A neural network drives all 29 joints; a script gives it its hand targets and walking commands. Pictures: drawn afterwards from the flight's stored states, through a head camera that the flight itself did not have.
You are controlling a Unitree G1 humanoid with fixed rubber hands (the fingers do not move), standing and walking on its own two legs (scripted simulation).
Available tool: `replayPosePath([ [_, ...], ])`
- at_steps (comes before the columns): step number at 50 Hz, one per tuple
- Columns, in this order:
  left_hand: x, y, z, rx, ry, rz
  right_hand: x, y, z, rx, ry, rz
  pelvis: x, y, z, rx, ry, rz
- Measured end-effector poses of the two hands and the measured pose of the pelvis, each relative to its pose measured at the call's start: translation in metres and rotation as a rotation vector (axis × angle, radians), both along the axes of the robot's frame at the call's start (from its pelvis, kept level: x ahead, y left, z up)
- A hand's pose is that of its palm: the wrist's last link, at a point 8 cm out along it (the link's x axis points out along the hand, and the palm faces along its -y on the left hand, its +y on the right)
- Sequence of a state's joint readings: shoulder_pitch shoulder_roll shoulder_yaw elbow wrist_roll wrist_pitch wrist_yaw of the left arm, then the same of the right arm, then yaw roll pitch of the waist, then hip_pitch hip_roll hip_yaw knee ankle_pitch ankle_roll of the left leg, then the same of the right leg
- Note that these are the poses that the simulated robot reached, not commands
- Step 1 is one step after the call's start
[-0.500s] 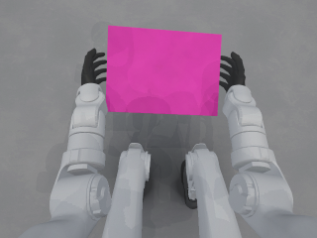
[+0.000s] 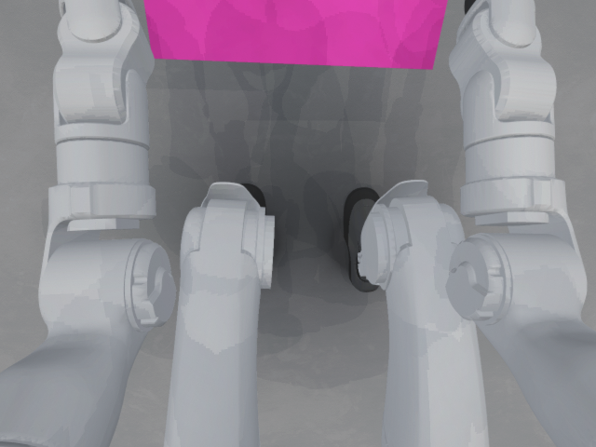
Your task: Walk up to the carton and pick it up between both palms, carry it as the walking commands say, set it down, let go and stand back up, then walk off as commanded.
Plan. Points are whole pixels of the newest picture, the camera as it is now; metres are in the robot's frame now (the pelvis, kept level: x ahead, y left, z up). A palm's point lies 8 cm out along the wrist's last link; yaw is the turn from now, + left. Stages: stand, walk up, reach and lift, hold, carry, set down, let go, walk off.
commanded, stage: set down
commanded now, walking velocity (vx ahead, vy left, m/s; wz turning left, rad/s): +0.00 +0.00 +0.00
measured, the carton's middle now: out of the picture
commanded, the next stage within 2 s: none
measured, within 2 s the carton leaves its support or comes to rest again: rests again in 1.50 s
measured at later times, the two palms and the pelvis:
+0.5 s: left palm out of the picture +0.53 +0.19 -0.21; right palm out of the picture +0.53 -0.15 -0.21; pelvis +0.01 +0.00 -0.04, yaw +0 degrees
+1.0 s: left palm out of the picture +0.56 +0.19 -0.27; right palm out of the picture +0.56 -0.16 -0.26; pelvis +0.03 +0.00 -0.08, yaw -1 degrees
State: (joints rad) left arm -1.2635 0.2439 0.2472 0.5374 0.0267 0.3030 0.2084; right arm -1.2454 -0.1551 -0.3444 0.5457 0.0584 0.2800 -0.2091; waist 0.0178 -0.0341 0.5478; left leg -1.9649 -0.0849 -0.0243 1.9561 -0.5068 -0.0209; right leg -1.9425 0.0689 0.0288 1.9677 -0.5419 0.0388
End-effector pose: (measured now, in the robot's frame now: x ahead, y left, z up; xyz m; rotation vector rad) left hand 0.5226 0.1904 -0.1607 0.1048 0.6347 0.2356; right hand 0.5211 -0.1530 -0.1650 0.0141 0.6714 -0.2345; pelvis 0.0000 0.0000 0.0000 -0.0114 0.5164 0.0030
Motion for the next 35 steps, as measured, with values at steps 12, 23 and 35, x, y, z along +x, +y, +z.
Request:
replayPosePath([
  [12,0.005,-0.006,-0.021,-0.009,0.059,0.008,0.006,-0.006,-0.015,-0.027,0.056,0.007,0.002,0.001,-0.024,-0.005,-0.018,0.001],
  [23,0.005,-0.001,-0.047,0.014,0.115,-0.015,0.004,-0.001,-0.043,-0.019,0.111,0.013,0.005,0.000,-0.037,-0.004,-0.022,0.002],
  [35,0.021,-0.005,-0.085,0.002,0.136,-0.041,0.029,-0.009,-0.072,-0.044,0.126,0.062,0.015,0.002,-0.060,-0.013,0.007,0.002],
])
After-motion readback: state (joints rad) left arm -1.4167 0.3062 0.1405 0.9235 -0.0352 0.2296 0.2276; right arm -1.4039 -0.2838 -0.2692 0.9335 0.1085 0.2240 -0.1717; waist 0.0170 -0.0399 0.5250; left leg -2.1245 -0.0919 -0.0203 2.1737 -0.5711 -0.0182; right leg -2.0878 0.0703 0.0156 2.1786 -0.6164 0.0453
